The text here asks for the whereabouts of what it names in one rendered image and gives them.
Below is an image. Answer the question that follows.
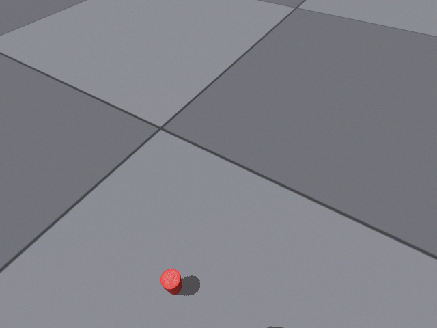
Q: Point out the cup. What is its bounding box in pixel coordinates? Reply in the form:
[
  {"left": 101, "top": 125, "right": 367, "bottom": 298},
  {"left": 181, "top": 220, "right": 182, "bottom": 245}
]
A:
[{"left": 160, "top": 269, "right": 182, "bottom": 295}]

